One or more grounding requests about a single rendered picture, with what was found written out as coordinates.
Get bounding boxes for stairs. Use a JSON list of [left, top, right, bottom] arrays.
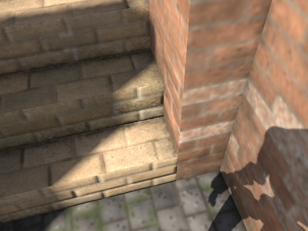
[[0, 0, 178, 223]]

